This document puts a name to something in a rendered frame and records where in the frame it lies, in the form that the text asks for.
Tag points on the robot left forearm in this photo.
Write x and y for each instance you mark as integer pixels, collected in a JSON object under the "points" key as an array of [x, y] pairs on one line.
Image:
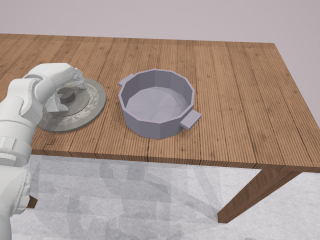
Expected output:
{"points": [[20, 112]]}

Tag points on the robot left hand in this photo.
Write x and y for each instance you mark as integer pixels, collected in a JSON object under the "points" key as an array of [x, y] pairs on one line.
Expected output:
{"points": [[59, 74]]}

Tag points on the lid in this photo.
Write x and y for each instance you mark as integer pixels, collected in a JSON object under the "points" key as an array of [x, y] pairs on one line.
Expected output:
{"points": [[88, 104]]}

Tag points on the pot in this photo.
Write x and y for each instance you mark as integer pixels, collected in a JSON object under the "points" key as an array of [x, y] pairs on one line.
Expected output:
{"points": [[157, 103]]}

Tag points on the robot left upper arm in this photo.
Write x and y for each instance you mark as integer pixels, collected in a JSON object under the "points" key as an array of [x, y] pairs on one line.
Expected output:
{"points": [[15, 186]]}

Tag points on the table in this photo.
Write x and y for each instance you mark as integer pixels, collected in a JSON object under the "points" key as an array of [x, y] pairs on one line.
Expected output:
{"points": [[253, 114]]}

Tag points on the knob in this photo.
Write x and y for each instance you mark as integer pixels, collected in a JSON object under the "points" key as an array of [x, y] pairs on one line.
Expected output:
{"points": [[68, 95]]}

